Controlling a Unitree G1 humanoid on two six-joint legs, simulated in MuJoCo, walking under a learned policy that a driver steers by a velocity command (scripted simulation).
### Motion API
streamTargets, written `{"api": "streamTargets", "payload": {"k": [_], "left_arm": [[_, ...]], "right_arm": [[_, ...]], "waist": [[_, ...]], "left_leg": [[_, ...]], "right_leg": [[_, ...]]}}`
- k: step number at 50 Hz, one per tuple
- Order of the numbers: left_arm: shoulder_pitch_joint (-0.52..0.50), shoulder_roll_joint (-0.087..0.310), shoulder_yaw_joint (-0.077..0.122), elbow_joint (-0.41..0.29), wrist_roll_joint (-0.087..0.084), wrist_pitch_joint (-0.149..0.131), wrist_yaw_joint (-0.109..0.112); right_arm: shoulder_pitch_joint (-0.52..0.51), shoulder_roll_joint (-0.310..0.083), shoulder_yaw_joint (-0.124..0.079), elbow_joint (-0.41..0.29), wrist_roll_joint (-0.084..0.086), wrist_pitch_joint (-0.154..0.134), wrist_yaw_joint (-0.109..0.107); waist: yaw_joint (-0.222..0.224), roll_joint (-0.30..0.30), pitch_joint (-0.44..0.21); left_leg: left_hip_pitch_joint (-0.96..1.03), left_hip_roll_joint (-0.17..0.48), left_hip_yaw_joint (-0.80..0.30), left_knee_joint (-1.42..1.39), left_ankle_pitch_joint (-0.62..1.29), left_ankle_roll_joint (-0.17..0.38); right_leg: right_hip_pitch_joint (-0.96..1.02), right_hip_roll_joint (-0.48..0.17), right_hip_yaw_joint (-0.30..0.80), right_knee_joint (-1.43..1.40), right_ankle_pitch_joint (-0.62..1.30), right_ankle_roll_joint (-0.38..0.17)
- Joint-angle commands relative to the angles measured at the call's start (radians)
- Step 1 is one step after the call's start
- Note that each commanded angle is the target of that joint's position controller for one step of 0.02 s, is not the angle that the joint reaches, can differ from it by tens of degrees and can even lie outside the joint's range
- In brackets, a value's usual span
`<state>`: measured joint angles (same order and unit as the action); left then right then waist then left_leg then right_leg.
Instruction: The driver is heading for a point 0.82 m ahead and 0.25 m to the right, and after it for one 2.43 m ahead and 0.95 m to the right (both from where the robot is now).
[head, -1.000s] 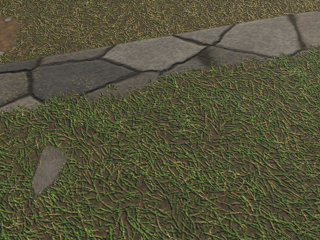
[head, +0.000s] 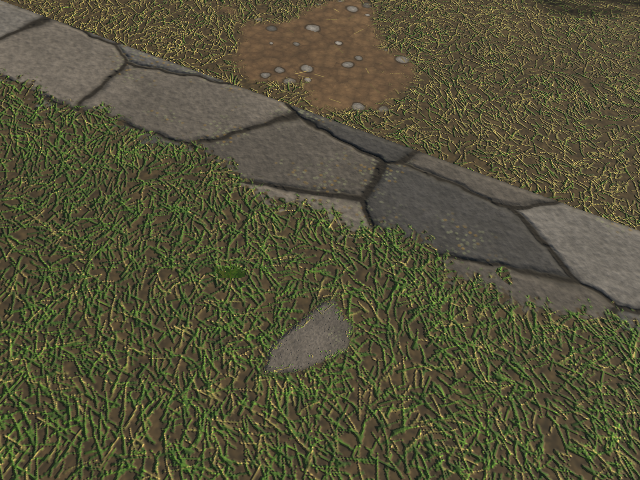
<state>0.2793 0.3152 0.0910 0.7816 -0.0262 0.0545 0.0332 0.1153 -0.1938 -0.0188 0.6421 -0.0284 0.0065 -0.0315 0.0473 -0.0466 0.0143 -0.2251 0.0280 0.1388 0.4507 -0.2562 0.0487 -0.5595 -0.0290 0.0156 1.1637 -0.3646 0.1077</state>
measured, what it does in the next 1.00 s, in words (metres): walks ahead, turning right: right foot, then left foot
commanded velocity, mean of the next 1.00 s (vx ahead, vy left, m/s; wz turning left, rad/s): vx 0.73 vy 0.00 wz -0.32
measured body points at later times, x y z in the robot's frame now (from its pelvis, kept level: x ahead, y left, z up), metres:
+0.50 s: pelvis +0.13 -0.14 -0.04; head +0.13 -0.16 +0.41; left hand +0.45 +0.01 -0.08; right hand -0.01 -0.40 -0.17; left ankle +0.00 +0.09 -0.72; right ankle +0.16 -0.23 -0.74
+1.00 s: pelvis +0.47 -0.36 -0.04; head +0.48 -0.38 +0.41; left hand +0.58 -0.12 -0.17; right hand +0.45 -0.65 -0.16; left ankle +0.56 -0.39 -0.74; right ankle +0.20 -0.30 -0.62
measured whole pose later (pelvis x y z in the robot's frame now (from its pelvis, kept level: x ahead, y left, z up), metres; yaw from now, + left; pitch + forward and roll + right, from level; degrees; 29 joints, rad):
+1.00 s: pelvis +0.47 -0.36 -0.04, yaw -20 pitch +0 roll +0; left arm 0.40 0.26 0.02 0.88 0.04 -0.06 0.03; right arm 0.24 -0.29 -0.03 0.80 0.00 -0.03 0.05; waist -0.06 0.03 0.04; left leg -0.47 -0.13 0.13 0.64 -0.22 0.22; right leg 0.00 0.10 -0.15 1.10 -0.32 0.01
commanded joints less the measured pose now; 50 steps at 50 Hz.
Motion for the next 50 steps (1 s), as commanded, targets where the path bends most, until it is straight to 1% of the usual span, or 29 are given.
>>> {"api": "streamTargets", "payload": {"k": [1, 2, 4, 6, 9, 13, 14, 17, 20, 21, 22, 23, 24, 25, 26, 27, 28, 29, 30, 32, 34, 37, 41, 44, 46, 47, 48, 49, 50], "left_arm": [[-0.082, 0.065, 0.016, -0.129, 0.005, -0.004, -0.002], [-0.087, 0.053, 0.012, -0.145, 0.007, -0.002, -0.008], [-0.107, 0.051, 0.008, -0.183, 0.004, -0.005, -0.028], [-0.134, 0.061, 0.014, -0.212, -0.003, -0.015, -0.046], [-0.166, 0.043, 0.013, -0.231, -0.009, -0.034, -0.059], [-0.203, 0.012, 0.001, -0.243, -0.023, -0.05, -0.071], [-0.229, 0.025, 0.001, -0.239, 0.089, -0.015, -0.112], [-0.31, 0.027, -0.002, -0.269, 0.06, -0.002, -0.156], [-0.331, 0.058, -0.005, -0.269, 0.056, -0.002, -0.153], [-0.304, 0.069, -0.004, -0.26, 0.055, -0.002, -0.145], [-0.216, 0.083, 0.002, -0.231, 0.05, -0.005, -0.128], [-0.03, 0.097, 0.017, -0.169, 0.039, -0.017, -0.103], [0.25, 0.152, 0.05, -0.066, 0.037, -0.031, -0.075], [0.225, 0.294, 0.073, -0.059, 0.035, -0.03, -0.054], [0.141, 0.329, 0.067, -0.132, 0.027, -0.036, -0.052], [0.106, 0.284, 0.056, -0.127, 0.042, -0.037, -0.053], [0.113, 0.237, 0.042, -0.116, 0.056, -0.047, -0.044], [0.061, 0.183, 0.025, -0.121, 0.065, -0.064, -0.042], [-0.001, 0.139, 0.007, -0.129, 0.059, -0.085, -0.041], [0.002, 0.096, -0.013, -0.108, 0.048, -0.124, -0.048], [0.077, 0.098, -0.011, -0.065, 0.046, -0.146, -0.057], [0.169, 0.085, -0.02, -0.022, 0.05, -0.163, -0.059], [0.167, 0.042, -0.053, 0.015, 0.044, -0.18, -0.041], [0.139, 0.106, -0.045, 0.028, 0.052, -0.187, -0.002], [0.084, 0.162, -0.025, 0.021, 0.072, -0.157, 0.03], [0.003, 0.186, -0.015, -0.003, 0.083, -0.14, 0.037], [-0.122, 0.211, 0.0, -0.025, 0.067, -0.125, 0.032], [-0.261, 0.019, -0.052, -0.074, 0.088, -0.152, -0.002], [-0.056, -0.077, -0.087, -0.164, 0.051, -0.167, -0.018]], "right_arm": [[0.011, -0.169, -0.058, -0.041, 0.0, -0.004, -0.029], [0.012, -0.176, -0.063, -0.037, -0.001, -0.002, -0.031], [0.07, -0.211, -0.082, -0.021, 0.019, -0.013, -0.025], [0.098, -0.232, -0.095, 0.0, 0.03, -0.033, -0.016], [0.138, -0.242, -0.111, 0.034, 0.031, -0.062, -0.007], [0.156, -0.255, -0.124, 0.071, 0.026, -0.083, 0.008], [0.202, -0.218, -0.101, 0.084, -0.025, -0.081, 0.033], [0.207, -0.252, -0.105, 0.094, -0.016, -0.074, 0.043], [0.219, -0.293, -0.111, 0.101, -0.016, -0.055, 0.043], [0.216, -0.303, -0.112, 0.103, -0.014, -0.049, 0.045], [0.202, -0.319, -0.114, 0.103, -0.006, -0.043, 0.049], [0.174, -0.335, -0.117, 0.1, 0.011, -0.035, 0.055], [0.155, -0.325, -0.108, 0.08, 0.011, -0.03, 0.058], [0.11, -0.151, -0.059, 0.001, -0.012, -0.04, 0.07], [-0.034, -0.192, -0.062, -0.103, -0.034, -0.063, 0.072], [-0.046, -0.222, -0.062, -0.116, -0.028, -0.072, 0.068], [0.067, -0.209, -0.049, -0.062, -0.02, -0.083, 0.062], [0.146, -0.215, -0.047, -0.006, -0.021, -0.084, 0.058], [0.204, -0.212, -0.045, 0.031, -0.025, -0.073, 0.061], [0.216, -0.205, -0.042, 0.069, -0.011, -0.039, 0.076], [0.15, -0.179, -0.036, 0.08, 0.015, -0.023, 0.087], [0.023, -0.145, -0.027, 0.061, 0.041, -0.032, 0.091], [-0.056, -0.117, -0.004, 0.049, 0.026, -0.05, 0.109], [0.025, -0.154, -0.005, 0.081, 0.024, -0.039, 0.105], [0.251, -0.232, -0.032, 0.146, 0.021, -0.024, 0.093], [0.471, -0.281, -0.057, 0.21, 0.021, -0.02, 0.086], [0.687, -0.316, -0.087, 0.266, 0.032, -0.021, 0.073], [0.626, -0.278, -0.082, 0.312, 0.05, -0.008, 0.06], [0.418, -0.321, -0.08, 0.237, 0.019, -0.02, 0.055]], "waist": [[-0.064, 0.162, -0.038], [-0.068, 0.161, -0.039], [-0.102, 0.172, -0.068], [-0.109, 0.164, -0.033], [-0.11, 0.118, 0.017], [-0.108, 0.109, 0.047], [-0.121, 0.112, 0.037], [-0.123, 0.171, 0.077], [-0.104, 0.164, 0.103], [-0.081, 0.166, 0.097], [-0.029, 0.16, 0.059], [0.081, 0.105, -0.031], [0.213, -0.003, -0.165], [0.147, -0.332, -0.068], [0.134, -0.219, -0.114], [0.094, -0.106, -0.062], [0.038, -0.069, -0.048], [-0.018, -0.016, -0.036], [-0.061, -0.022, -0.027], [-0.077, -0.003, 0.01], [-0.05, 0.042, 0.088], [-0.003, 0.036, 0.138], [-0.023, 0.02, 0.122], [-0.091, -0.051, 0.016], [-0.222, -0.085, -0.09], [-0.334, -0.08, -0.149], [-0.476, 0.003, -0.165], [-0.376, 0.296, -0.033], [-0.112, 0.302, -0.135]], "left_leg": [[0.169, 0.311, -0.139, -0.167, 0.316, 0.174], [0.175, 0.316, -0.126, -0.17, 0.306, 0.178], [0.224, 0.361, -0.181, -0.261, -0.076, 0.183], [0.269, 0.4, -0.234, -0.33, -0.292, 0.175], [0.341, 0.414, -0.197, -0.37, -0.321, 0.151], [0.364, 0.388, -0.077, -0.376, -0.254, 0.122], [0.339, 0.36, 0.001, -0.352, -0.274, 0.089], [0.262, 0.353, 0.08, -0.352, -0.292, 0.049], [0.284, 0.369, 0.143, -0.319, -0.24, 0.035], [0.279, 0.369, 0.173, -0.268, -0.108, 0.028], [0.252, 0.36, 0.212, -0.142, 0.159, 0.02], [0.182, 0.326, 0.265, 0.125, 0.471, 0.012], [-0.048, 0.279, 0.257, 0.531, 0.543, -0.014], [-0.499, 0.111, 0.19, 0.876, -0.307, -0.08], [-0.698, 0.003, -0.111, 1.019, -0.323, -0.116], [-0.757, 0.063, -0.148, 1.009, -0.198, -0.094], [-0.687, 0.1, -0.127, 0.946, -0.104, -0.07], [-0.591, 0.143, -0.136, 0.88, -0.04, -0.054], [-0.516, 0.163, -0.147, 0.842, 0.022, -0.048], [-0.467, 0.17, -0.151, 0.809, 0.1, -0.048], [-0.542, 0.15, -0.152, 0.744, 0.18, -0.031], [-0.596, 0.027, -0.176, 0.598, 0.252, 0.007], [-0.484, -0.041, -0.013, 0.354, 0.38, 0.058], [-0.27, -0.117, 0.074, 0.262, 0.385, 0.089], [-0.072, -0.179, 0.081, 0.255, 0.275, 0.119], [0.117, -0.165, 0.026, 0.22, 0.231, 0.162], [0.313, -0.078, -0.106, 0.078, 0.259, 0.262], [0.427, -0.037, -0.215, 0.182, 0.288, 0.257], [0.527, 0.108, -0.691, 0.119, 0.252, 0.442]], "right_leg": [[-0.134, -0.054, 0.015, -0.041, 0.031, 0.019], [-0.124, -0.064, 0.004, -0.075, 0.032, 0.019], [-0.15, -0.093, -0.014, -0.111, 0.038, -0.003], [-0.226, -0.108, -0.011, -0.133, 0.036, -0.037], [-0.307, -0.129, -0.002, -0.168, 0.053, -0.081], [-0.315, -0.15, -0.016, -0.195, 0.099, -0.113], [-0.256, -0.105, -0.087, -0.244, 0.123, -0.125], [-0.168, -0.105, -0.126, -0.305, 0.124, -0.165], [-0.107, -0.085, -0.167, -0.359, 0.031, -0.216], [-0.043, -0.058, -0.196, -0.377, -0.006, -0.238], [0.089, -0.003, -0.233, -0.391, -0.045, -0.259], [0.325, 0.07, -0.259, -0.437, -0.014, -0.285], [0.688, 0.134, -0.192, -0.465, -0.06, -0.317], [0.771, -0.111, 0.301, -0.738, -0.392, -0.362], [0.748, -0.191, 0.764, -0.948, -0.48, -0.419], [0.749, -0.258, 0.665, -0.962, -0.358, -0.395], [0.673, -0.259, 0.576, -0.946, -0.247, -0.38], [0.572, -0.212, 0.462, -0.932, -0.19, -0.344], [0.492, -0.171, 0.393, -0.947, -0.144, -0.314], [0.414, -0.135, 0.299, -1.003, -0.007, -0.272], [0.437, -0.115, 0.184, -1.044, 0.204, -0.214], [0.502, -0.073, -0.014, -1.064, 0.543, -0.146], [0.549, -0.062, -0.17, -1.103, 0.945, -0.089], [0.668, -0.109, -0.222, -0.983, 1.514, -0.057], [0.726, -0.142, -0.224, -0.665, 1.768, -0.042], [0.645, -0.147, -0.209, -0.375, 1.754, -0.045], [0.458, -0.042, -0.23, 0.164, 1.32, -0.061], [-0.012, 0.178, -0.153, 0.563, -0.026, -0.094], [-0.298, 0.156, 0.06, 0.694, -0.125, -0.068]]}}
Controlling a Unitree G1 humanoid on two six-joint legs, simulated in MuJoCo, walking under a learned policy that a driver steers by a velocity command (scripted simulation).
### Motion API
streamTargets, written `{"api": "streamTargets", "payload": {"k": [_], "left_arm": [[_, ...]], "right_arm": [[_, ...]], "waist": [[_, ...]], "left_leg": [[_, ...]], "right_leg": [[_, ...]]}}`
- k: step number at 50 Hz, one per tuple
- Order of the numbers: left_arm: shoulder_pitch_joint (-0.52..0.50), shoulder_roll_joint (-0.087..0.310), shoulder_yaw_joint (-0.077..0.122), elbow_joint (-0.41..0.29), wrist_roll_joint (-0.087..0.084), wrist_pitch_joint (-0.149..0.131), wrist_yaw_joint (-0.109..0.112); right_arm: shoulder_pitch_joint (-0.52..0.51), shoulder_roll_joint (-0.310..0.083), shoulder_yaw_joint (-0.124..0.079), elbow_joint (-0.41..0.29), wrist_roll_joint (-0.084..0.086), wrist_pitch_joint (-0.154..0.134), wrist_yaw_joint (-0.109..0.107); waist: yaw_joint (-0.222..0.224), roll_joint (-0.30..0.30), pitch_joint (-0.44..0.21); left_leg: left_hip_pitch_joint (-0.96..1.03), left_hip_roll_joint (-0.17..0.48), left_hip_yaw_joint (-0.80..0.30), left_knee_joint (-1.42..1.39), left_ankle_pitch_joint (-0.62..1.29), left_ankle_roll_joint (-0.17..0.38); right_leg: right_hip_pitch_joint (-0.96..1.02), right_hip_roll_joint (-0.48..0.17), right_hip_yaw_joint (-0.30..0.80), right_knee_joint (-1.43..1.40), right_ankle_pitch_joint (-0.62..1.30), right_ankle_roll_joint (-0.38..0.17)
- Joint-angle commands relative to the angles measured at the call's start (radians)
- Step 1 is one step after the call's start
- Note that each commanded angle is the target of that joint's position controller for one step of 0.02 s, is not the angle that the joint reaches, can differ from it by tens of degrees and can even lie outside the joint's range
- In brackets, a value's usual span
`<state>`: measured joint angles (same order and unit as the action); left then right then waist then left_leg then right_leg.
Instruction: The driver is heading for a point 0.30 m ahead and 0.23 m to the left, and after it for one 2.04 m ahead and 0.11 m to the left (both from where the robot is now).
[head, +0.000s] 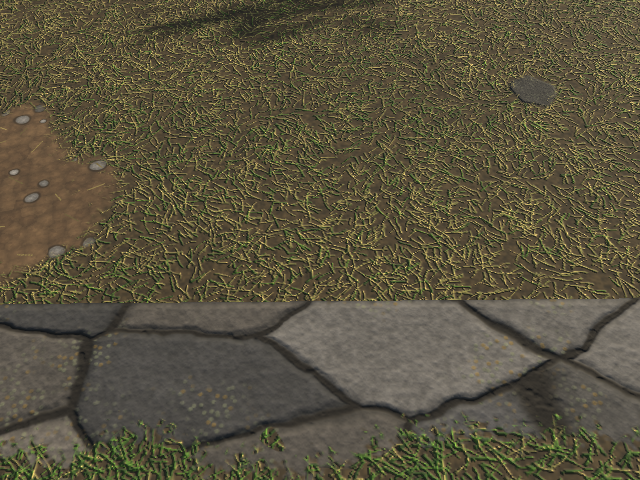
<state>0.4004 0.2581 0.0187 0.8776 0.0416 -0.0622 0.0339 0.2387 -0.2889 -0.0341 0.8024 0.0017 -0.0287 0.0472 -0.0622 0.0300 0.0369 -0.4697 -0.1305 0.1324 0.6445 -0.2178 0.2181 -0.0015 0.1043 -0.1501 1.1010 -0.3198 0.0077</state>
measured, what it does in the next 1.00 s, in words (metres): walks ahead: right foot, then left foot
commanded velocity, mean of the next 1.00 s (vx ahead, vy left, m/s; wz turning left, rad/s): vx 0.54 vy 0.00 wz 0.13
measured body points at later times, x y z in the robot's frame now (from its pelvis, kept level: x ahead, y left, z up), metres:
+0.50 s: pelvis +0.43 -0.05 +0.03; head +0.48 -0.03 +0.47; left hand +0.47 +0.25 -0.07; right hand +0.64 -0.29 -0.08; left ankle +0.27 +0.00 -0.58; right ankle +0.53 -0.16 -0.70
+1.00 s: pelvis +0.61 -0.05 +0.03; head +0.63 -0.05 +0.48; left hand +0.71 +0.22 -0.07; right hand +0.82 -0.33 -0.03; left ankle +0.58 +0.12 -0.70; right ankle +0.66 -0.15 -0.70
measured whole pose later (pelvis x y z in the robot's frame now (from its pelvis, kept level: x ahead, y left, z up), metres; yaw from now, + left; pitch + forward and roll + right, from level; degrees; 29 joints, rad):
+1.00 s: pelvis +0.61 -0.05 +0.03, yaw +7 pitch +1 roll +2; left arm 0.27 0.29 0.03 0.68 0.03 -0.09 -0.13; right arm 0.16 -0.35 -0.09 0.65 -0.07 -0.10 -0.06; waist -0.01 -0.03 0.01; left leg -0.22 0.15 0.22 0.48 -0.24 -0.07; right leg -0.38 -0.04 -0.04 0.63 -0.15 -0.03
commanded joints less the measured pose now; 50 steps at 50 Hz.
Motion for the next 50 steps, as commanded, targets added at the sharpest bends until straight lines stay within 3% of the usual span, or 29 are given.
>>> {"api": "streamTargets", "payload": {"k": [1, 2, 3, 6, 10, 13, 15, 17, 18, 19, 20, 21, 22, 23, 27, 28, 30, 31, 33, 34, 35, 36, 37, 39, 40, 43, 46, 48, 50], "left_arm": [[-0.163, 0.048, -0.026, -0.276, 0.001, -0.076, -0.032], [-0.187, 0.11, -0.021, -0.263, 0.011, -0.089, -0.043], [-0.218, 0.115, -0.02, -0.265, 0.031, -0.079, -0.043], [-0.263, 0.099, -0.04, -0.283, 0.052, -0.009, -0.046], [-0.477, 0.051, -0.065, -0.361, -0.002, -0.006, -0.061], [-0.519, 0.063, -0.059, -0.379, -0.015, -0.012, -0.055], [-0.499, 0.087, -0.049, -0.379, -0.013, -0.023, -0.046], [-0.286, 0.171, -0.009, -0.328, -0.01, -0.036, -0.026], [-0.086, 0.225, 0.017, -0.287, 0.001, -0.047, -0.009], [0.128, 0.296, 0.043, -0.254, 0.031, -0.051, 0.008], [0.052, 0.39, 0.069, -0.251, 0.032, -0.037, -0.004], [-0.032, 0.262, 0.058, -0.272, 0.021, -0.029, -0.015], [-0.074, 0.143, 0.027, -0.263, 0.01, -0.032, -0.025], [0.012, 0.013, -0.042, -0.215, -0.013, -0.036, -0.047], [-0.094, 0.107, 0.009, -0.156, -0.036, -0.063, -0.026], [-0.164, 0.158, 0.028, -0.182, -0.026, -0.067, -0.04], [-0.253, 0.252, 0.064, -0.22, 0.038, -0.05, -0.084], [-0.313, 0.246, 0.064, -0.251, 0.043, -0.049, -0.102], [-0.288, 0.19, 0.047, -0.266, 0.0, -0.079, -0.112], [-0.227, 0.137, 0.033, -0.259, -0.023, -0.098, -0.118], [-0.004, 0.037, 0.006, -0.239, -0.037, -0.113, -0.105], [0.058, 0.06, 0.009, -0.218, -0.016, -0.106, -0.089], [0.017, 0.114, 0.023, -0.215, 0.005, -0.086, -0.073], [0.071, 0.132, 0.028, -0.192, 0.025, -0.053, -0.042], [0.065, 0.107, 0.019, -0.195, 0.032, -0.044, -0.043], [0.026, 0.041, -0.002, -0.202, 0.014, -0.021, -0.108], [-0.085, 0.043, 0.001, -0.233, -0.005, -0.014, -0.171], [-0.046, 0.078, 0.027, -0.231, -0.025, -0.027, -0.178], [0.026, 0.186, 0.087, -0.214, -0.024, -0.066, -0.153]], "right_arm": [[0.249, -0.197, -0.07, 0.034, -0.015, 0.014, -0.031], [0.213, -0.127, -0.06, 0.031, -0.024, 0.01, -0.04], [0.166, -0.114, -0.054, 0.031, -0.024, 0.001, -0.04], [0.152, -0.128, -0.045, 0.025, -0.012, -0.049, -0.043], [0.194, -0.15, -0.067, 0.021, 0.006, -0.062, -0.036], [0.241, -0.179, -0.083, 0.019, 0.005, -0.055, -0.029], [0.237, -0.188, -0.09, 0.011, -0.001, -0.05, -0.038], [0.191, -0.242, -0.103, 0.001, -0.008, -0.051, -0.037], [0.141, -0.229, -0.102, -0.016, 0.001, -0.058, -0.035], [0.13, -0.063, -0.062, -0.056, 0.009, -0.066, -0.05], [0.263, -0.042, -0.041, -0.126, 0.038, -0.063, -0.052], [0.215, -0.121, -0.05, -0.072, -0.002, -0.04, -0.065], [0.122, -0.116, -0.048, -0.071, -0.019, -0.034, -0.059], [0.079, -0.037, 0.008, -0.088, -0.104, -0.085, 0.01], [-0.096, -0.007, 0.057, -0.217, -0.103, -0.102, 0.013], [-0.059, -0.008, 0.071, -0.2, -0.089, -0.092, 0.015], [0.045, -0.015, 0.08, -0.137, -0.009, -0.07, 0.043], [0.109, -0.061, 0.062, -0.124, 0.011, -0.064, 0.047], [0.136, -0.217, 0.005, -0.143, -0.014, -0.08, 0.022], [0.141, -0.279, -0.019, -0.165, -0.029, -0.095, 0.003], [0.17, -0.33, -0.034, -0.193, -0.024, -0.102, -0.013], [0.119, -0.245, -0.02, -0.203, -0.049, -0.081, -0.016], [0.086, -0.197, -0.025, -0.203, -0.048, -0.08, -0.032], [-0.078, -0.11, -0.014, -0.235, -0.016, -0.072, -0.051], [-0.134, -0.101, -0.018, -0.241, -0.022, -0.074, -0.069], [-0.238, -0.18, -0.063, -0.257, -0.05, -0.095, -0.117], [-0.178, -0.21, -0.094, -0.243, -0.07, -0.088, -0.122], [-0.196, -0.208, -0.096, -0.24, -0.071, -0.082, -0.109], [-0.149, -0.107, -0.063, -0.216, -0.069, -0.086, -0.104]], "waist": [[-0.02, 0.088, -0.208], [0.027, -0.102, -0.065], [0.075, -0.163, 0.012], [0.12, -0.156, 0.118], [0.007, -0.041, 0.105], [-0.057, 0.021, 0.033], [-0.048, 0.04, -0.008], [0.075, 0.02, -0.148], [0.18, 0.019, -0.243], [0.22, -0.145, -0.385], [0.103, -0.477, -0.559], [0.112, -0.262, -0.439], [0.128, -0.166, -0.297], [0.164, -0.159, -0.296], [0.068, -0.125, -0.222], [0.035, -0.109, -0.208], [-0.016, -0.085, -0.117], [-0.076, -0.065, -0.084], [-0.113, -0.042, -0.102], [-0.108, 0.027, -0.139], [-0.028, 0.219, -0.389], [0.003, 0.251, -0.426], [0.001, 0.132, -0.3], [0.078, 0.11, -0.251], [0.093, 0.11, -0.203], [0.126, 0.043, -0.15], [0.073, 0.067, -0.107], [0.11, 0.027, -0.096], [0.129, -0.061, -0.11]], "left_leg": [[0.748, 0.374, -0.941, -0.333, -0.2, 0.306], [0.544, 0.361, -0.925, -0.455, -0.381, 0.244], [0.381, 0.317, -0.847, -0.484, -0.353, 0.191], [0.045, 0.192, -0.648, -0.523, -0.203, 0.147], [-0.008, 0.098, -0.499, -0.516, 0.079, 0.07], [0.203, 0.119, -0.519, -0.421, 0.319, 0.028], [0.309, 0.138, -0.544, -0.326, 0.431, -0.005], [0.348, 0.106, -0.516, -0.025, 0.655, -0.06], [0.216, 0.061, -0.49, 0.228, 0.563, -0.094], [0.029, 0.011, -0.378, 0.566, -0.136, -0.103], [-0.184, -0.046, -0.268, 0.809, -0.36, -0.144], [-0.272, 0.051, -0.263, 0.861, -0.268, -0.145], [-0.284, 0.068, -0.239, 0.821, -0.207, -0.16], [-0.349, 0.092, -0.265, 0.888, -0.254, -0.217], [-0.264, 0.208, -0.204, 0.338, -0.377, -0.368], [-0.089, 0.213, -0.178, 0.159, -0.287, -0.377], [0.333, 0.136, -0.133, 0.06, 0.193, -0.336], [0.426, 0.124, -0.145, 0.022, 0.316, -0.289], [0.523, 0.172, -0.169, 0.0, 0.363, -0.149], [0.599, 0.258, -0.218, -0.045, 0.709, -0.041], [0.76, 0.596, -0.485, -0.154, 1.116, 0.25], [0.762, 0.709, -0.652, -0.194, 1.079, 0.343], [0.606, 0.64, -0.546, -0.219, 0.855, 0.237], [0.441, 0.565, -0.41, -0.317, 0.47, 0.112], [0.356, 0.542, -0.337, -0.363, 0.422, 0.085], [0.223, 0.416, -0.102, -0.419, 0.286, -0.043], [0.298, 0.466, -0.086, -0.402, 0.135, -0.058], [0.269, 0.499, -0.077, -0.332, 0.049, -0.08], [0.191, 0.407, -0.002, -0.12, -0.144, -0.198]], "right_leg": [[-0.893, -0.028, 0.327, 0.66, -0.115, 0.009], [-0.86, -0.089, 0.321, 0.506, -0.023, -0.018], [-0.804, -0.126, 0.3, 0.398, -0.015, -0.013], [-0.648, -0.202, 0.237, 0.123, 0.022, 0.046], [-0.467, -0.199, 0.162, -0.329, 0.34, 0.064], [-0.449, -0.14, 0.148, -0.483, 0.413, 0.045], [-0.384, -0.108, 0.165, -0.584, 0.354, 0.036], [-0.128, -0.068, 0.167, -0.632, 0.237, 0.007], [0.115, -0.155, 0.226, -0.602, 0.214, -0.019], [0.368, -0.472, 0.472, -0.558, 0.227, -0.042], [0.48, -0.672, 1.008, -0.687, 0.397, -0.207], [0.379, -0.588, 0.908, -0.668, 0.458, -0.232], [0.252, -0.503, 0.682, -0.641, 0.649, -0.221], [0.21, -0.452, 0.552, -0.638, 0.879, -0.325], [-0.018, -0.298, 0.415, -0.7, 1.036, -0.251], [-0.174, -0.235, 0.356, -0.714, 0.993, -0.205], [-0.592, -0.174, 0.326, -0.791, 0.762, -0.201], [-0.688, -0.175, 0.346, -0.769, 0.637, -0.203], [-0.717, -0.156, 0.419, -0.667, 0.501, -0.165], [-0.72, -0.098, 0.385, -0.546, 0.48, -0.105], [-0.658, -0.031, 0.277, -0.335, 0.186, -0.014], [-0.739, -0.019, 0.187, -0.112, -0.341, 0.031], [-0.746, -0.083, 0.185, 0.06, -0.369, 0.041], [-0.678, -0.157, 0.201, 0.077, -0.273, 0.062], [-0.619, -0.172, 0.195, 0.073, -0.228, 0.067], [-0.412, -0.167, 0.104, -0.161, -0.084, 0.057], [-0.421, -0.182, 0.1, -0.352, 0.06, 0.017], [-0.323, -0.154, 0.093, -0.491, 0.191, -0.027], [-0.146, -0.13, 0.149, -0.618, 0.474, -0.124]]}}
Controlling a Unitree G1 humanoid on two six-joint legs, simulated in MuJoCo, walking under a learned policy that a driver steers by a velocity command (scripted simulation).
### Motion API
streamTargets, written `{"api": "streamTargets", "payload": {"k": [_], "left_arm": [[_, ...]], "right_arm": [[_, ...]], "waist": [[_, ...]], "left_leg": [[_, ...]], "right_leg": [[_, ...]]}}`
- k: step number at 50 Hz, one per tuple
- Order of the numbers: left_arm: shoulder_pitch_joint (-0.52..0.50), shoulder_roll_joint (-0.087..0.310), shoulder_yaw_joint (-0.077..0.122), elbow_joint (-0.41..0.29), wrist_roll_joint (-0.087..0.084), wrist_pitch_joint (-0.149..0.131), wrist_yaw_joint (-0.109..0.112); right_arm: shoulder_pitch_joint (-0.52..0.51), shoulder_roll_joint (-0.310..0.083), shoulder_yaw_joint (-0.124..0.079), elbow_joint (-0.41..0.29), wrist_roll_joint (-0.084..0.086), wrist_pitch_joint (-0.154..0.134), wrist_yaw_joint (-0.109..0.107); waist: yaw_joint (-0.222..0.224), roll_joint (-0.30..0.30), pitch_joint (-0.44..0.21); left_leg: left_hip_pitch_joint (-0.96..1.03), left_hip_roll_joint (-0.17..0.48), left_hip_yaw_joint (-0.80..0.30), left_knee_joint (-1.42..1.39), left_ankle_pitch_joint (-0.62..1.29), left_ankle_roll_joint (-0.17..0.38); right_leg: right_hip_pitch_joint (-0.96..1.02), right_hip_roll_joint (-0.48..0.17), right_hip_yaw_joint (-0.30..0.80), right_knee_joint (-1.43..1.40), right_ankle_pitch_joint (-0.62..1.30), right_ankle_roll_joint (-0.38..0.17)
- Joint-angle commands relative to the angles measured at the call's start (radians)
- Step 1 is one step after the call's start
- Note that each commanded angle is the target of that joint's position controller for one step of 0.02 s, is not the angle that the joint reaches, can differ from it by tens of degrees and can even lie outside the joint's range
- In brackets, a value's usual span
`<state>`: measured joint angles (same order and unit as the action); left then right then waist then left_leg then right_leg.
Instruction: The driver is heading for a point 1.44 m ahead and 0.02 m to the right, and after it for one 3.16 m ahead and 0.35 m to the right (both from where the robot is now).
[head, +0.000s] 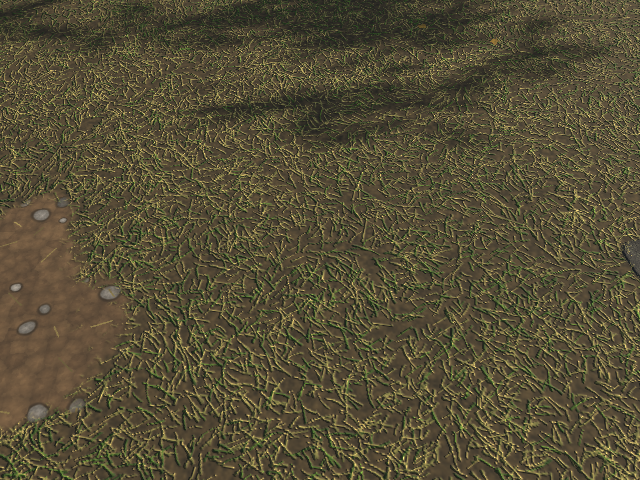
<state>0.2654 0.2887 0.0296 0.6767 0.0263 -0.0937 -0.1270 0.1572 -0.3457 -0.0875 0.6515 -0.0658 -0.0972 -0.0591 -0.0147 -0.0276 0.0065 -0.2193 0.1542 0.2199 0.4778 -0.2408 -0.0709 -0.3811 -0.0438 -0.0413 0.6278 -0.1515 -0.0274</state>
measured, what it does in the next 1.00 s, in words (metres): walks ahead: left foot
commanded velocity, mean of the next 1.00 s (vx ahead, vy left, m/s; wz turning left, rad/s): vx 0.02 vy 0.00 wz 0.02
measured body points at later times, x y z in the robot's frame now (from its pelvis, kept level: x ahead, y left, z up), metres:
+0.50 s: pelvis +0.06 -0.02 -0.01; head +0.07 -0.03 +0.44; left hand +0.32 +0.12 -0.07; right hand +0.06 -0.29 -0.13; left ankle +0.12 +0.12 -0.73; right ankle +0.04 -0.10 -0.73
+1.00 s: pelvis +0.10 +0.06 +0.01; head +0.12 +0.07 +0.46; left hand +0.23 +0.36 -0.07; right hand +0.26 -0.19 -0.07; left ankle +0.12 +0.12 -0.73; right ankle +0.09 -0.12 -0.66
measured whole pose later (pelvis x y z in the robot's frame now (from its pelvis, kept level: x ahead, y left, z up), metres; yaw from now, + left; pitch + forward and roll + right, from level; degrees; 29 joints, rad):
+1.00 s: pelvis +0.10 +0.06 +0.01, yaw +5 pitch +1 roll -2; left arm 0.20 0.33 0.03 0.62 0.08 -0.04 0.06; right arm 0.28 -0.29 -0.04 0.63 -0.04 -0.12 0.06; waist 0.02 0.00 0.01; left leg -0.25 -0.13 -0.16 0.38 -0.14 0.10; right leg -0.47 -0.01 0.09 1.02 -0.42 0.12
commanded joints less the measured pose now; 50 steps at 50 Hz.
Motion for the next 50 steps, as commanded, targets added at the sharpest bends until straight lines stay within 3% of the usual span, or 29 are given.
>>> {"api": "streamTargets", "payload": {"k": [1, 2, 3, 4, 5, 6, 8, 10, 12, 14, 18, 21, 23, 24, 25, 26, 27, 30, 32, 36, 38, 39, 40, 41, 42, 44, 45, 48, 50], "left_arm": [[0.229, 0.345, 0.121, -0.039, -0.004, -0.068, 0.037], [0.177, 0.388, 0.13, -0.081, 0.008, -0.093, 0.036], [0.177, 0.294, 0.123, -0.054, 0.027, -0.099, 0.043], [0.143, 0.242, 0.107, -0.052, 0.005, -0.095, 0.046], [0.106, 0.187, 0.087, -0.064, -0.018, -0.078, 0.052], [0.051, 0.167, 0.072, -0.077, -0.024, -0.062, 0.051], [-0.015, 0.175, 0.07, -0.116, -0.002, -0.041, 0.055], [-0.02, 0.184, 0.07, -0.134, 0.01, -0.043, 0.059], [0.003, 0.191, 0.068, -0.147, 0.017, -0.046, 0.06], [0.004, 0.198, 0.069, -0.16, 0.012, -0.047, 0.055], [-0.001, 0.18, 0.054, -0.185, -0.016, -0.04, 0.051], [-0.127, 0.056, -0.025, -0.182, -0.041, -0.01, 0.018], [-0.095, 0.058, -0.035, -0.141, -0.07, 0.027, -0.018], [-0.073, 0.087, -0.026, -0.132, -0.08, 0.035, -0.022], [-0.01, 0.138, 0.001, -0.146, -0.071, 0.034, -0.003], [0.014, 0.234, 0.04, -0.157, -0.039, 0.031, 0.037], [-0.002, 0.272, 0.061, -0.163, -0.019, 0.027, 0.068], [-0.005, 0.217, 0.06, -0.173, -0.024, 0.012, 0.118], [-0.041, 0.181, 0.053, -0.18, -0.014, 0.01, 0.137], [-0.152, 0.193, 0.057, -0.181, 0.011, 0.006, 0.173], [-0.136, 0.188, 0.055, -0.153, 0.01, 0.008, 0.168], [-0.066, 0.125, 0.042, -0.163, 0.016, 0.01, 0.16], [-0.076, 0.1, 0.029, -0.218, 0.028, -0.003, 0.172], [-0.133, 0.128, 0.035, -0.205, 0.011, 0.01, 0.178], [-0.149, 0.134, 0.035, -0.191, 0.018, 0.021, 0.191], [-0.089, 0.155, 0.04, -0.146, 0.057, 0.032, 0.196], [-0.075, 0.147, 0.033, -0.137, 0.068, 0.034, 0.194], [-0.066, 0.128, 0.019, -0.114, 0.042, 0.039, 0.187], [-0.027, 0.109, 0.008, -0.08, 0.058, 0.053, 0.179]], "right_arm": [[-0.032, 0.056, 0.022, -0.135, 0.015, -0.021, -0.002], [0.008, 0.048, 0.034, -0.163, 0.024, -0.041, 0.002], [-0.074, -0.043, 0.009, -0.134, 0.048, -0.03, -0.003], [-0.092, -0.089, -0.003, -0.129, 0.051, -0.021, -0.014], [-0.076, -0.106, -0.007, -0.104, 0.025, -0.014, -0.02], [-0.048, -0.082, 0.008, -0.094, 0.005, -0.01, -0.021], [-0.004, -0.077, 0.022, -0.08, 0.01, -0.002, -0.016], [0.015, -0.073, 0.031, -0.065, 0.02, 0.008, -0.007], [0.016, -0.064, 0.042, -0.06, 0.011, 0.021, 0.003], [0.012, -0.059, 0.05, -0.054, 0.011, 0.031, 0.009], [0.028, -0.055, 0.064, -0.006, 0.015, 0.049, 0.047], [0.09, 0.058, 0.106, 0.054, 0.018, 0.05, 0.121], [0.107, 0.039, 0.099, 0.066, 0.048, 0.039, 0.169], [0.097, 0.002, 0.089, 0.043, 0.052, 0.024, 0.169], [0.006, -0.085, 0.075, -0.003, 0.048, 0.01, 0.152], [-0.079, -0.149, 0.048, -0.042, 0.014, 0.006, 0.123], [-0.079, -0.155, 0.037, -0.054, 0.009, -0.004, 0.102], [0.038, -0.034, 0.065, -0.034, 0.017, -0.022, 0.087], [0.128, -0.008, 0.066, 0.003, 0.004, -0.02, 0.094], [0.114, 0.02, 0.062, 0.0, 0.01, -0.02, 0.133], [0.142, -0.019, 0.04, -0.004, 0.025, -0.04, 0.15], [0.209, -0.121, 0.009, -0.015, 0.009, -0.053, 0.131], [0.239, -0.213, -0.014, -0.051, 0.01, -0.059, 0.124], [0.264, -0.161, -0.017, -0.032, 0.004, -0.062, 0.121], [0.22, -0.129, -0.011, -0.032, 0.011, -0.061, 0.125], [0.13, -0.064, 0.012, -0.056, 0.032, -0.042, 0.128], [0.113, -0.064, 0.014, -0.071, 0.034, -0.031, 0.126], [0.105, -0.095, 0.004, -0.103, 0.023, -0.03, 0.119], [0.138, -0.077, 0.01, -0.1, 0.023, -0.033, 0.116]], "waist": [[0.047, -0.283, -0.143], [0.008, -0.174, -0.215], [0.066, -0.1, -0.089], [0.061, -0.145, -0.074], [0.051, -0.13, -0.079], [0.002, -0.074, -0.078], [-0.029, -0.035, -0.084], [-0.025, -0.045, -0.092], [-0.01, -0.05, -0.086], [0.002, -0.056, -0.086], [0.057, -0.038, -0.092], [-0.005, 0.016, -0.077], [-0.017, 0.004, -0.045], [0.001, -0.006, -0.079], [0.09, 0.035, -0.118], [0.134, 0.013, -0.102], [0.125, 0.003, -0.123], [0.073, -0.043, -0.088], [0.037, -0.081, -0.056], [0.023, -0.053, -0.015], [0.014, -0.026, -0.043], [0.023, 0.164, -0.149], [0.013, 0.214, -0.212], [-0.039, 0.124, -0.127], [-0.023, 0.105, -0.074], [0.036, 0.091, -0.061], [0.052, 0.08, -0.054], [0.047, 0.114, -0.069], [0.032, 0.14, -0.044]], "left_leg": [[-0.236, -0.084, 0.025, 0.385, -0.437, -0.03], [-0.339, -0.179, -0.189, 0.414, -0.516, -0.036], [-0.43, -0.154, -0.265, 0.498, -0.427, -0.041], [-0.476, -0.138, -0.277, 0.593, -0.368, -0.036], [-0.478, -0.121, -0.305, 0.671, -0.344, -0.03], [-0.416, -0.099, -0.332, 0.682, -0.306, -0.027], [-0.357, -0.099, -0.334, 0.629, -0.22, -0.04], [-0.336, -0.11, -0.326, 0.58, -0.151, -0.054], [-0.35, -0.122, -0.326, 0.531, -0.125, -0.061], [-0.351, -0.125, -0.325, 0.464, -0.117, -0.064], [-0.347, -0.069, -0.28, 0.418, -0.097, -0.075], [-0.074, -0.03, -0.251, 0.261, 0.06, -0.08], [-0.002, -0.064, -0.225, 0.145, 0.201, -0.043], [-0.02, -0.059, -0.251, 0.126, 0.278, -0.017], [-0.105, -0.055, -0.29, 0.091, 0.279, 0.049], [-0.238, -0.086, -0.294, 0.102, 0.209, 0.105], [-0.289, -0.093, -0.309, 0.116, 0.236, 0.124], [-0.309, -0.117, -0.297, 0.242, 0.126, 0.106], [-0.268, -0.127, -0.261, 0.334, -0.068, 0.095], [-0.107, -0.161, -0.18, 0.169, 0.011, 0.102], [0.048, -0.189, -0.217, 0.023, 0.214, 0.164], [0.236, -0.011, -0.499, -0.058, 0.637, 0.339], [0.37, 0.208, -0.84, -0.123, 0.78, 0.528], [0.307, 0.182, -0.795, -0.151, 0.63, 0.484], [0.24, 0.117, -0.716, -0.152, 0.522, 0.409], [0.149, 0.062, -0.659, -0.158, 0.494, 0.357], [0.092, 0.038, -0.648, -0.183, 0.452, 0.346], [0.086, -0.026, -0.654, -0.2, 0.309, 0.337], [0.032, -0.07, -0.708, -0.284, -0.156, 0.314]], "right_leg": [[0.404, -0.226, 0.42, -0.25, 0.916, -0.307], [0.489, -0.323, 0.632, -0.27, 0.793, -0.432], [0.448, -0.257, 0.542, -0.264, 0.6, -0.35], [0.42, -0.21, 0.488, -0.272, 0.464, -0.301], [0.375, -0.197, 0.474, -0.277, 0.426, -0.284], [0.281, -0.192, 0.461, -0.291, 0.429, -0.265], [0.204, -0.165, 0.46, -0.327, 0.369, -0.262], [0.192, -0.131, 0.468, -0.33, 0.296, -0.261], [0.2, -0.105, 0.499, -0.313, 0.27, -0.26], [0.209, -0.089, 0.532, -0.29, 0.243, -0.255], [0.197, -0.125, 0.515, -0.219, 0.259, -0.236], [-0.034, -0.034, 0.414, -0.138, 0.139, -0.101], [-0.051, 0.025, 0.398, -0.154, 0.037, -0.029], [0.017, 0.04, 0.394, -0.15, -0.013, -0.006], [0.13, 0.059, 0.356, -0.143, -0.101, -0.02], [0.225, 0.06, 0.311, -0.133, -0.068, -0.067], [0.291, 0.021, 0.33, -0.112, 0.021, -0.135], [0.281, -0.157, 0.459, -0.178, 0.308, -0.316], [0.226, -0.25, 0.491, -0.22, 0.34, -0.352], [0.146, -0.189, 0.312, -0.23, 0.158, -0.211], [0.103, -0.127, 0.231, -0.142, 0.023, -0.135], [0.023, 0.01, 0.088, 0.124, -0.2, -0.008], [-0.144, 0.123, 0.08, 0.302, -0.553, 0.095], [-0.222, 0.089, 0.182, 0.43, -0.553, 0.109], [-0.237, 0.06, 0.187, 0.521, -0.504, 0.122], [-0.223, 0.028, 0.183, 0.568, -0.416, 0.124], [-0.181, 0.01, 0.176, 0.531, -0.376, 0.128], [-0.158, 0.021, 0.148, 0.421, -0.255, 0.15], [-0.125, 0.013, 0.135, 0.333, -0.205, 0.16]]}}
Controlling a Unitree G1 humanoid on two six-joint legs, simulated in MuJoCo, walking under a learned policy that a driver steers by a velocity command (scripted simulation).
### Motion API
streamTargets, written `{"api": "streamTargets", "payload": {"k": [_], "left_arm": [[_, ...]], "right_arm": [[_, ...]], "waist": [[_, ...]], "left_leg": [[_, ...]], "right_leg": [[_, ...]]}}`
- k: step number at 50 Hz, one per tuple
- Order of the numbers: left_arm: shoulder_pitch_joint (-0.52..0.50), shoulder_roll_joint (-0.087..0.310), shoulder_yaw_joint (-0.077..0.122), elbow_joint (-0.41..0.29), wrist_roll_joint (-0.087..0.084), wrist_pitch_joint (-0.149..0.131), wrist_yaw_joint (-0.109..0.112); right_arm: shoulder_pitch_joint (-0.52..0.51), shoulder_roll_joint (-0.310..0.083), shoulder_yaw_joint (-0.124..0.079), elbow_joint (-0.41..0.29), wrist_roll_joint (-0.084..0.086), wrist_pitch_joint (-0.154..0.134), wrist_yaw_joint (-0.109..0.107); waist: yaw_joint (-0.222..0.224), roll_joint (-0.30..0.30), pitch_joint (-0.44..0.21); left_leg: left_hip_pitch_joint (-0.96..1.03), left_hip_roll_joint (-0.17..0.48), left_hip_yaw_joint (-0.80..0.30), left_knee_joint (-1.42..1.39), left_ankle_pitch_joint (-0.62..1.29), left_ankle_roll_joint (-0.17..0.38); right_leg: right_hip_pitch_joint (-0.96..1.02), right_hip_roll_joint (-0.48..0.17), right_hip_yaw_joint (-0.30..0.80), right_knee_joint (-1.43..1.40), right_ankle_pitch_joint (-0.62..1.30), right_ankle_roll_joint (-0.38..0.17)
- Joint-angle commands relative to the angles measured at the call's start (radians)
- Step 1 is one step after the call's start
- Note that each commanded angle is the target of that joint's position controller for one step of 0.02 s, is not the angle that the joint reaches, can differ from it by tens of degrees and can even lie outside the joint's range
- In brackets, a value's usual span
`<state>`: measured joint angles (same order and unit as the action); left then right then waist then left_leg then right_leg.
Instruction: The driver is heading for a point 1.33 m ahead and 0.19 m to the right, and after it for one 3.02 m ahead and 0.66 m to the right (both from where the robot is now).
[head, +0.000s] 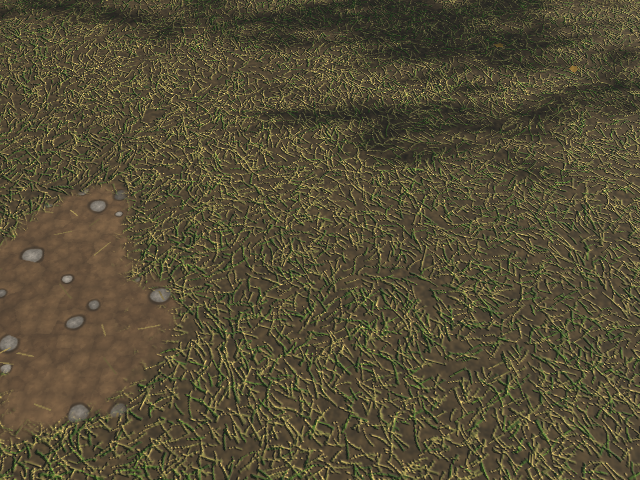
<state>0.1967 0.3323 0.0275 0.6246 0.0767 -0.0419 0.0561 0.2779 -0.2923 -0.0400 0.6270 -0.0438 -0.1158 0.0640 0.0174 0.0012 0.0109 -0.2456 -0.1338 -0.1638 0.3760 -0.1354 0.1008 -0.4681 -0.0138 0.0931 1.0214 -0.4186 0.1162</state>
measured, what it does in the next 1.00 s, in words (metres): goes down, turning right: right foot, then left foot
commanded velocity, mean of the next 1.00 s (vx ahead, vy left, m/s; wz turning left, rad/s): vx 0.80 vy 0.00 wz -0.28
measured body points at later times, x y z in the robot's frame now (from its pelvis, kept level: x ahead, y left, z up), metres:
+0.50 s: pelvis +0.13 +0.03 -0.01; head +0.14 +0.04 +0.44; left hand +0.05 +0.31 -0.14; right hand +0.41 -0.18 -0.05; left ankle +0.19 +0.17 -0.71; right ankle +0.03 -0.13 -0.75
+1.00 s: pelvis +0.48 +0.05 -0.13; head +0.51 +0.03 +0.32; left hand +0.79 +0.20 -0.20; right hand +0.27 -0.16 -0.26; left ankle +0.22 +0.18 -0.69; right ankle +0.57 +0.00 -0.86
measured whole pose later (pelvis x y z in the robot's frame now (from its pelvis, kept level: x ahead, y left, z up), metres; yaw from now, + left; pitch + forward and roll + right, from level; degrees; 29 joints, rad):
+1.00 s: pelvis +0.48 +0.05 -0.13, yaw -20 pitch -1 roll +5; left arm -0.03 0.31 0.05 0.74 0.07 0.00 -0.07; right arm 0.58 -0.26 -0.03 0.99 -0.04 -0.07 -0.05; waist -0.07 -0.07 0.08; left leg 0.09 0.01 0.35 1.11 -0.50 0.04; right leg -0.38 0.02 -0.14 0.48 0.22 -0.22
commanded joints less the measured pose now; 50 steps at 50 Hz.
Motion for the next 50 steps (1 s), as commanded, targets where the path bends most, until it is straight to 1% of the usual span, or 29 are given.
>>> {"api": "streamTargets", "payload": {"k": [1, 3, 9, 10, 11, 12, 13, 14, 15, 17, 21, 25, 26, 27, 28, 29, 30, 31, 32, 34, 35, 39, 42, 45, 46, 47, 48, 49, 50], "left_arm": [[0.05, 0.048, 0.001, -0.018, 0.011, 0.009, -0.014], [0.027, 0.019, -0.014, -0.014, 0.01, 0.005, -0.03], [0.005, -0.031, -0.053, 0.017, -0.01, -0.034, -0.073], [0.096, 0.115, 0.026, 0.024, -0.087, -0.006, -0.048], [0.167, 0.111, 0.025, 0.051, -0.081, 0.005, -0.034], [0.219, 0.121, 0.031, 0.061, -0.066, 0.001, -0.025], [0.267, 0.142, 0.033, 0.055, -0.051, -0.001, -0.02], [0.308, 0.219, 0.069, 0.101, -0.058, 0.006, -0.039], [0.289, 0.169, 0.069, 0.11, -0.072, 0.002, -0.054], [0.243, 0.124, 0.059, 0.102, -0.075, -0.006, -0.074], [0.196, 0.144, 0.073, 0.107, -0.074, -0.021, -0.077], [0.126, 0.157, 0.078, 0.078, -0.063, -0.02, -0.08], [0.103, 0.167, 0.08, 0.075, -0.057, -0.015, -0.076], [0.064, 0.171, 0.079, 0.07, -0.056, -0.012, -0.074], [0.005, 0.147, 0.077, 0.057, -0.049, -0.014, -0.067], [-0.008, -0.028, 0.037, 0.023, -0.03, -0.024, -0.054], [0.102, -0.038, 0.022, -0.018, -0.085, -0.031, -0.048], [0.029, 0.027, 0.028, -0.009, -0.05, -0.008, -0.057], [-0.042, 0.079, 0.048, -0.006, -0.042, 0.014, -0.076], [-0.029, 0.072, 0.054, 0.013, -0.048, 0.052, -0.111], [-0.049, 0.083, 0.068, 0.018, -0.055, 0.055, -0.122], [-0.114, -0.003, 0.045, 0.034, -0.052, 0.058, -0.171], [-0.219, 0.011, 0.041, 0.036, -0.042, 0.058, -0.174], [-0.389, 0.0, 0.026, 0.016, 0.001, 0.05, -0.152], [-0.371, -0.005, 0.021, 0.032, 0.013, 0.047, -0.139], [-0.275, 0.002, 0.022, 0.066, 0.018, 0.048, -0.128], [-0.078, 0.026, 0.04, 0.132, -0.001, 0.052, -0.123], [0.096, 0.076, 0.061, 0.205, -0.007, 0.057, -0.12], [0.332, 0.139, 0.093, 0.283, -0.026, 0.055, -0.108]], "right_arm": [[0.019, -0.134, -0.036, -0.081, 0.003, -0.014, -0.007], [0.009, -0.134, -0.033, -0.092, 0.001, -0.013, -0.002], [-0.062, -0.1, -0.029, -0.121, 0.034, 0.005, 0.006], [-0.025, -0.226, -0.078, -0.05, 0.061, 0.106, -0.016], [-0.052, -0.198, -0.067, -0.061, 0.074, 0.141, -0.027], [-0.089, -0.114, -0.042, -0.076, 0.069, 0.139, -0.033], [-0.095, -0.014, -0.013, -0.085, 0.065, 0.124, -0.034], [-0.207, -0.048, -0.012, -0.147, 0.039, 0.111, -0.038], [-0.275, -0.094, -0.021, -0.153, 0.018, 0.097, -0.041], [-0.313, -0.111, -0.027, -0.151, 0.021, 0.084, -0.028], [-0.294, -0.083, -0.019, -0.132, 0.009, 0.098, 0.004], [-0.18, -0.101, -0.032, -0.077, 0.01, 0.1, -0.007], [-0.069, -0.109, -0.042, -0.038, 0.008, 0.101, -0.017], [0.139, -0.137, -0.062, 0.031, 0.005, 0.097, -0.029], [0.359, -0.196, -0.087, 0.091, -0.012, 0.086, -0.046], [0.355, -0.18, -0.058, 0.089, -0.029, 0.069, -0.053], [0.23, -0.259, -0.073, 0.051, -0.009, 0.058, -0.058], [0.136, -0.221, -0.073, 0.033, 0.008, 0.046, -0.056], [0.047, -0.164, -0.057, 0.027, 0.009, 0.034, -0.051], [-0.011, -0.144, -0.047, 0.065, 0.006, 0.012, -0.057], [-0.01, -0.107, -0.039, 0.107, 0.009, -0.015, -0.06], [0.052, -0.067, -0.03, 0.192, 0.035, -0.044, -0.081], [0.135, -0.069, -0.026, 0.227, 0.015, -0.032, -0.08], [0.307, -0.089, -0.02, 0.294, -0.009, 0.004, -0.107], [0.31, -0.104, -0.018, 0.307, -0.008, 0.017, -0.116], [0.294, -0.122, -0.018, 0.316, -0.001, 0.03, -0.124], [0.282, -0.123, -0.016, 0.322, 0.004, 0.037, -0.126], [0.247, -0.14, -0.019, 0.315, 0.012, 0.05, -0.125], [0.11, -0.149, -0.035, 0.294, 0.02, 0.05, -0.108]], "waist": [[-0.01, 0.135, -0.028], [-0.021, 0.121, -0.024], [-0.059, 0.081, -0.037], [-0.02, 0.133, -0.121], [0.023, 0.132, -0.086], [0.054, 0.052, -0.045], [0.071, -0.121, -0.032], [0.09, -0.171, 0.124], [0.085, -0.067, 0.198], [0.071, -0.064, 0.146], [0.033, -0.121, 0.074], [-0.053, -0.122, 0.019], [-0.114, -0.103, -0.023], [-0.229, -0.02, -0.081], [-0.355, 0.105, -0.132], [-0.271, 0.245, -0.072], [-0.113, 0.323, -0.087], [-0.093, 0.134, -0.014], [-0.08, 0.029, 0.092], [-0.038, 0.102, 0.176], [-0.007, 0.07, 0.207], [0.017, 0.064, 0.11], [-0.026, 0.005, 0.155], [-0.116, -0.05, 0.24], [-0.101, -0.046, 0.23], [-0.046, -0.022, 0.171], [0.035, -0.01, 0.038], [0.121, 0.001, 0.017], [0.263, -0.136, -0.008]], "left_leg": [[0.026, 0.212, -0.35, -0.2, -0.361, 0.131], [-0.01, 0.202, -0.378, -0.172, -0.392, 0.115], [0.02, 0.184, -0.436, 0.004, -0.416, 0.165], [-0.017, 0.132, -0.392, -0.028, -0.376, 0.116], [-0.154, 0.113, -0.371, 0.021, -0.358, 0.082], [-0.34, 0.09, -0.292, 0.16, -0.362, 0.033], [-0.463, -0.001, -0.099, 0.477, -0.393, -0.01], [-0.692, 0.011, 0.023, 0.508, -0.341, -0.012], [-0.736, 0.121, 0.038, 0.551, -0.254, -0.036], [-0.625, 0.16, 0.071, 0.523, -0.172, -0.091], [-0.281, 0.166, 0.118, 0.49, 0.03, -0.125], [0.036, 0.132, 0.2, 0.444, -0.096, -0.132], [0.209, 0.092, 0.232, 0.409, -0.164, -0.131], [0.439, 0.069, 0.249, 0.336, -0.184, -0.115], [0.624, 0.125, 0.181, 0.257, -0.303, -0.091], [0.549, 0.363, -0.101, 0.239, -0.406, -0.095], [0.434, 0.555, -0.503, -0.036, -0.236, -0.033], [0.294, 0.589, -0.536, -0.114, -0.48, 0.038], [0.151, 0.542, -0.397, -0.135, -0.566, 0.069], [0.034, 0.475, -0.199, -0.127, -0.361, 0.069], [-0.005, 0.411, -0.072, -0.083, -0.313, 0.02], [-0.113, 0.305, 0.224, -0.04, -0.243, -0.04], [0.028, 0.327, 0.285, 0.021, -0.182, -0.048], [0.285, 0.351, 0.33, 0.096, 0.072, -0.056], [0.313, 0.331, 0.38, 0.173, 0.27, -0.073], [0.274, 0.328, 0.402, 0.32, 0.466, -0.076], [0.247, 0.329, 0.407, 0.524, 0.687, -0.073], [0.023, 0.355, 0.38, 0.808, 0.701, -0.081], [-0.273, 0.225, 0.409, 1.37, 0.201, -0.103]], "right_leg": [[-0.019, -0.003, -0.03, -0.083, 0.027, 0.023], [0.023, 0.01, -0.047, -0.124, -0.021, 0.019], [0.106, 0.052, -0.093, -0.418, 0.012, -0.043], [0.278, 0.059, -0.097, -0.544, 0.088, -0.109], [0.445, 0.043, -0.078, -0.595, 0.202, -0.142], [0.587, -0.042, 0.019, -0.611, 0.105, -0.184], [0.651, -0.232, 0.28, -0.748, -0.144, -0.25], [0.57, -0.37, 0.624, -0.806, -0.221, -0.388], [0.515, -0.393, 0.635, -0.839, -0.224, -0.432], [0.462, -0.287, 0.504, -0.856, -0.154, -0.397], [0.262, -0.156, 0.276, -0.854, 0.154, -0.331], [0.11, -0.102, 0.19, -0.736, 0.366, -0.315], [0.059, -0.088, 0.171, -0.596, 0.492, -0.304], [-0.033, -0.044, 0.129, -0.321, 0.631, -0.287], [-0.194, 0.03, 0.087, 0.079, 0.454, -0.261], [-0.379, 0.093, 0.121, 0.424, -0.16, -0.266], [-0.49, 0.09, 0.055, 0.425, -0.043, -0.255], [-0.484, -0.014, 0.034, 0.398, 0.011, -0.245], [-0.436, -0.064, 0.049, 0.252, 0.079, -0.228], [-0.349, -0.105, 0.03, 0.152, 0.209, -0.198], [-0.324, -0.105, 0.064, 0.031, 0.379, -0.194], [0.006, -0.023, -0.103, -0.245, 0.935, -0.234], [-0.035, -0.019, -0.167, -0.328, 0.948, -0.264], [-0.195, 0.001, -0.224, -0.477, 0.765, -0.266], [-0.129, 0.029, -0.26, -0.539, 0.713, -0.272], [0.041, 0.056, -0.292, -0.545, 0.675, -0.279], [0.268, 0.083, -0.292, -0.504, 0.67, -0.295], [0.504, 0.056, -0.238, -0.487, 0.554, -0.346], [0.775, 0.002, -0.117, -0.593, 0.601, -0.463]]}}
